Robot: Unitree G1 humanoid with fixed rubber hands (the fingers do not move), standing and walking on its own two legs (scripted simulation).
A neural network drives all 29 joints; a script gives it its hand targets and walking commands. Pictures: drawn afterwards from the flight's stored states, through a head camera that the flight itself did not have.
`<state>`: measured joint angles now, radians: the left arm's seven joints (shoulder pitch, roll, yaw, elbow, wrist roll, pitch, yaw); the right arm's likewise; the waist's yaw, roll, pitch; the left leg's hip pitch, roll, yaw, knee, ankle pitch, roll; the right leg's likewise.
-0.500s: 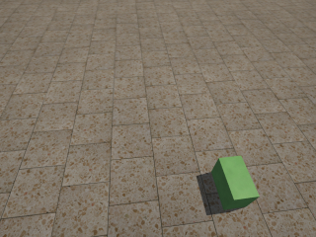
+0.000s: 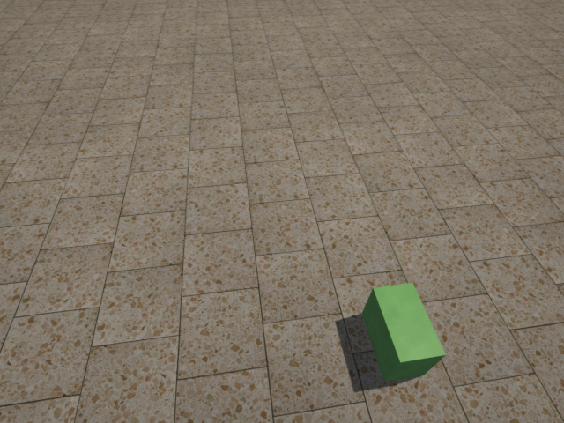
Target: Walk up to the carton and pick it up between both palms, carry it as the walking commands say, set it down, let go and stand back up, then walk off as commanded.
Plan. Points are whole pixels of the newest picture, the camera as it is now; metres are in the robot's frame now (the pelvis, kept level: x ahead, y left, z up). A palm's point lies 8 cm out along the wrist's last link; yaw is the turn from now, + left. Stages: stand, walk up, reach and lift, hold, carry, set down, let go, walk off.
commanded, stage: walk up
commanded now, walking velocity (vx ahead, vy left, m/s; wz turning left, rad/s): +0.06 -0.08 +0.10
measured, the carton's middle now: (398, 331) +0.51 -0.42 -0.66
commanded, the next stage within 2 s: none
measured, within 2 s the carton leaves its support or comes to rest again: neither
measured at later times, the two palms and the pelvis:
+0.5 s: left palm out of the picture +0.07 +0.18 -0.09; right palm out of the picture +0.02 -0.27 -0.13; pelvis -0.02 -0.05 +0.01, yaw +1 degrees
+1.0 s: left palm out of the picture +0.07 +0.22 -0.11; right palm out of the picture -0.02 -0.27 -0.10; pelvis -0.02 -0.03 +0.01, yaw +2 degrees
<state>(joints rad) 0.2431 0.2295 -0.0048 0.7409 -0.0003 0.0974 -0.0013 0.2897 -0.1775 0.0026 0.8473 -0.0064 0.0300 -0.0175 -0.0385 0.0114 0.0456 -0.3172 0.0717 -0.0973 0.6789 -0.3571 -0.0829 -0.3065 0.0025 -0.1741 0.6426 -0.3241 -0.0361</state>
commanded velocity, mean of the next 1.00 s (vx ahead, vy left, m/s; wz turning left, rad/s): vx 0.06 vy -0.06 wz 0.00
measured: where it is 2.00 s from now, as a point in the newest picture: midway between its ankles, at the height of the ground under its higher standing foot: outside the picture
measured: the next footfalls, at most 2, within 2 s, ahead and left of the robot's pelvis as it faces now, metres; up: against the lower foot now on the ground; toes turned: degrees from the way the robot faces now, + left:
left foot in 0.74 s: -0.07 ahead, +0.12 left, +0.00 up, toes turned -2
right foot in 1.12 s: +0.10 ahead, -0.16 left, +0.00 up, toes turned -5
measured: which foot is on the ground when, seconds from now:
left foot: down 0.00-0.00, up 0.02-0.72, down 0.74-1.00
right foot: down 0.00-0.76, up 0.78-1.00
